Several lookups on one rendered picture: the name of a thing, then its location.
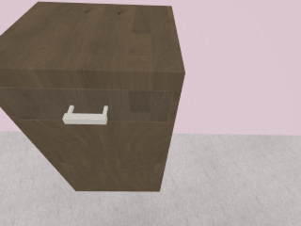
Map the handle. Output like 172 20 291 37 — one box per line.
62 105 108 125

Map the cabinet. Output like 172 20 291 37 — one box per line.
0 1 185 192

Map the drawer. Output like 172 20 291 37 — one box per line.
0 87 173 122

